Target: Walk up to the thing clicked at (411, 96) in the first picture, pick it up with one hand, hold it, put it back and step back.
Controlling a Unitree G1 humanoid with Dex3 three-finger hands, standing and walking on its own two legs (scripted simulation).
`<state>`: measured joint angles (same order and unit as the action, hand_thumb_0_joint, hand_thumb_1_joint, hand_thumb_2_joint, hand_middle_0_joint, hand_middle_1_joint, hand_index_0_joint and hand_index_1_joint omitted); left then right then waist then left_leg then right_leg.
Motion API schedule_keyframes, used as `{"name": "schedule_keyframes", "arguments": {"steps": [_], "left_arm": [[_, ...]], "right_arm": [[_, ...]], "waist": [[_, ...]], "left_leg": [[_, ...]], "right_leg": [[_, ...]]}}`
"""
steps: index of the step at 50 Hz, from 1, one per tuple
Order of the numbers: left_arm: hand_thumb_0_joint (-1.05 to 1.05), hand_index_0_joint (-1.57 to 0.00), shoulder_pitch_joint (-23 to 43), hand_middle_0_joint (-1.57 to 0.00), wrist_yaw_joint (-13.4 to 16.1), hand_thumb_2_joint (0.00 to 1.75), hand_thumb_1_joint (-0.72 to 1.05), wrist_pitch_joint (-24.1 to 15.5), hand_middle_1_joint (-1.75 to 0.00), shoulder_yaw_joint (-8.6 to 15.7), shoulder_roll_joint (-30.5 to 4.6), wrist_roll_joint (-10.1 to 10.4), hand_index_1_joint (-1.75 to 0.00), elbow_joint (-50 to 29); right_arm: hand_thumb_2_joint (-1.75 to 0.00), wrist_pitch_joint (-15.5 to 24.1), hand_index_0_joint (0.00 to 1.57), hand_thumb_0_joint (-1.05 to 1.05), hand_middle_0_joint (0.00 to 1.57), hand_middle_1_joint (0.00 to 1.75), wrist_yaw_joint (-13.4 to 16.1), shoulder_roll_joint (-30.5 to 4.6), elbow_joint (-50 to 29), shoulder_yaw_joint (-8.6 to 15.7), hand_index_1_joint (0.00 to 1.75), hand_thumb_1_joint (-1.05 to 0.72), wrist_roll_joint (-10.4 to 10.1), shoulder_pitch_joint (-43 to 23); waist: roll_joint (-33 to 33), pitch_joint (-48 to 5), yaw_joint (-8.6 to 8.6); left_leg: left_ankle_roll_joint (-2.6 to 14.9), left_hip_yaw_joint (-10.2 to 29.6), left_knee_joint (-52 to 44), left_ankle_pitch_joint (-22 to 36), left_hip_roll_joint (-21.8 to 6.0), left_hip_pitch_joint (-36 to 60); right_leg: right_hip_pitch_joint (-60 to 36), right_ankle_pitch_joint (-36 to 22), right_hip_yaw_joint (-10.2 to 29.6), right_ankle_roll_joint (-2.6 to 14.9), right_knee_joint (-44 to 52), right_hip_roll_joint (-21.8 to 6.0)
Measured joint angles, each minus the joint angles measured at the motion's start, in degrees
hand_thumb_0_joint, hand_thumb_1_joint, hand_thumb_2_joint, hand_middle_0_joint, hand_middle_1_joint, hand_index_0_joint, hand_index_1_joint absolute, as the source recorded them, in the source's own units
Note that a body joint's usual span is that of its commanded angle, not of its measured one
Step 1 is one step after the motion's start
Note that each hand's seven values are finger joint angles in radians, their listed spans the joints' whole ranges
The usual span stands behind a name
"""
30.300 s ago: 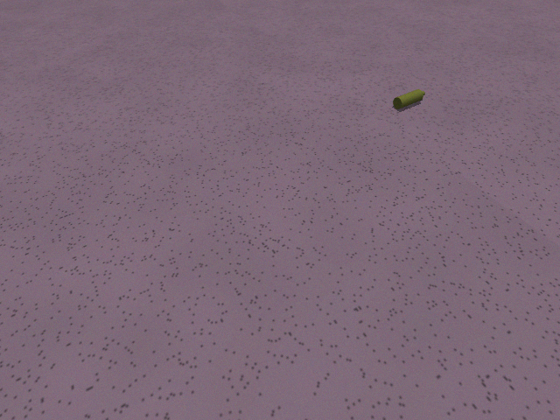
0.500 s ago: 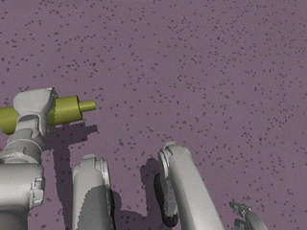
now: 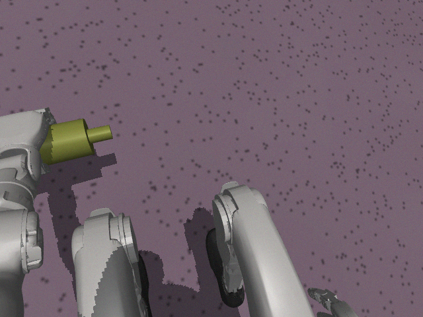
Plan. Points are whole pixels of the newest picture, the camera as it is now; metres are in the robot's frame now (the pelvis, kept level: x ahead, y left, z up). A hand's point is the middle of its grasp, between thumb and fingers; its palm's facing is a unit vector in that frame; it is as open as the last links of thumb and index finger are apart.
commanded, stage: lower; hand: left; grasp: from above
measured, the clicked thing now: (49, 145) +0.47 +0.25 -0.21
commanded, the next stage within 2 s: rest in 0.44 s
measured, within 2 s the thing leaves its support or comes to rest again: neither
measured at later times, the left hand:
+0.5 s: hand (47, 153) +0.46 +0.27 -0.25, palm faces -0.47 -0.08 -0.88, open 10.6 cm
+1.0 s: hand (56, 153) +0.47 +0.27 -0.29, palm faces -0.47 -0.11 -0.87, open 10.6 cm
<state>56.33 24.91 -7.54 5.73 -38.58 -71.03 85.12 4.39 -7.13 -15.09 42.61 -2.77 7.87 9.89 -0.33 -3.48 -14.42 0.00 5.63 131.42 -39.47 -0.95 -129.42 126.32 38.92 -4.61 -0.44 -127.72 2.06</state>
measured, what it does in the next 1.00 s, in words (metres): lowers itself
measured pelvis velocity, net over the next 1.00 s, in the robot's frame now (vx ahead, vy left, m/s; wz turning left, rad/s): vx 0.00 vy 0.00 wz -0.09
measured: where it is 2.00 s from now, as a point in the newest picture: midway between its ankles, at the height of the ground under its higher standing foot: (184, 293)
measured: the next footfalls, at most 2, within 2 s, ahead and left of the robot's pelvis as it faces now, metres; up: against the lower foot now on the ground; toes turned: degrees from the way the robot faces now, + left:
none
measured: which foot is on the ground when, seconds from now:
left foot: down 0.00-1.00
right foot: down 0.00-1.00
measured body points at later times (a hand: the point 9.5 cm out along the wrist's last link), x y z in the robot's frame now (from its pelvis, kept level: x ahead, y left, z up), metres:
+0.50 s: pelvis +0.00 +0.00 -0.04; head +0.27 +0.07 +0.32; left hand +0.48 +0.27 -0.20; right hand +0.03 -0.27 -0.13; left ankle +0.08 +0.12 -0.33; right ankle +0.09 -0.12 -0.33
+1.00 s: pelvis +0.00 +0.00 -0.05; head +0.29 +0.08 +0.29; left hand +0.49 +0.27 -0.24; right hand +0.03 -0.26 -0.14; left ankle +0.08 +0.12 -0.33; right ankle +0.09 -0.12 -0.33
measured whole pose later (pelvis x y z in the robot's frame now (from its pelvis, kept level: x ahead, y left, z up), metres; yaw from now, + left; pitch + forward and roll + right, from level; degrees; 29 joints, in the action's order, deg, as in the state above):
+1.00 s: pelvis +0.00 +0.00 -0.05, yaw -5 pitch +33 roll -11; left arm 58.5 30.3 -10.3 8.6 -47.8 -72.3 91.5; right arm 8.1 -11.2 -17.3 41.0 -10.0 10.9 7.6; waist 3.9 5.2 -18.2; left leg -0.2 10.5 143.3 -41.7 -1.1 -135.6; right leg 131.0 39.3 -8.8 -1.0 -136.1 3.2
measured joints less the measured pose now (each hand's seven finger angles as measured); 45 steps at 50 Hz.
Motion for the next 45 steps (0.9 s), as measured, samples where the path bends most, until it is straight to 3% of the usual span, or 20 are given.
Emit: {"name": "schedule_keyframes", "arguments": {"steps": [15, 30, 45], "left_arm": [[0.01, -0.61, 1.60, -0.60, -0.43, 0.63, -0.12, -1.27, -0.73, -0.41, -3.31, -0.28, -0.71, 2.74], [0.01, -0.63, 0.38, -0.62, 3.84, 0.58, -0.10, -1.55, -0.68, 1.71, -4.83, -1.74, -0.66, 2.32], [0.01, -0.64, 2.57, -0.63, 4.45, 0.60, -0.11, -2.04, -0.67, 2.43, -8.44, -0.72, -0.65, 6.20]], "right_arm": [[-0.90, 0.44, 0.21, 0.00, 0.20, 0.30, -0.69, -0.94, -0.39, -2.29, 0.30, -0.91, 0.55, -0.59], [-0.90, 1.43, 0.20, 0.00, 0.20, 0.30, -2.06, -1.19, -0.55, -3.09, 0.30, -0.91, 1.92, -1.87], [-0.90, 3.43, 0.20, 0.00, 0.20, 0.30, -3.71, -1.74, -1.71, -6.51, 0.30, -0.90, 2.72, -2.44]], "waist": [[1.16, 2.07, -0.96], [2.67, 4.80, -2.03], [3.52, 8.13, -3.37]], "left_leg": [[-0.22, 1.53, 4.00, -0.73, -0.02, -2.33], [0.16, 2.39, 8.90, -1.04, 0.04, -5.62], [0.00, 4.20, 11.33, -2.00, -0.18, -6.17]], "right_leg": [[1.87, 0.25, -1.36, 0.02, -3.02, 0.27], [4.57, 0.28, -2.07, -0.57, -7.01, 0.50], [4.85, 0.37, -3.60, -0.67, -8.21, 1.04]]}}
